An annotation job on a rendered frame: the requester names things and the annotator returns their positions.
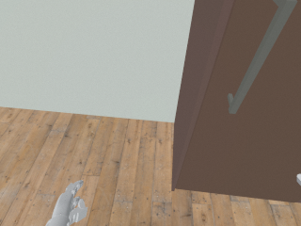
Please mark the robot left hand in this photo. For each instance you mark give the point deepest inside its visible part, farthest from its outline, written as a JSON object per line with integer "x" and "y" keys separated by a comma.
{"x": 65, "y": 205}

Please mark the wardrobe door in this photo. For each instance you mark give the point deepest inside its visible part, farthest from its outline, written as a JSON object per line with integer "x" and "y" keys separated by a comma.
{"x": 256, "y": 152}

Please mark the handle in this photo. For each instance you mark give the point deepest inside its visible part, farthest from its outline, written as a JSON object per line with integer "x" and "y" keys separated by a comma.
{"x": 284, "y": 10}

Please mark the robot left forearm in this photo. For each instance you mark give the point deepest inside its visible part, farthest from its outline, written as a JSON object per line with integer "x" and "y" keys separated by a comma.
{"x": 59, "y": 221}

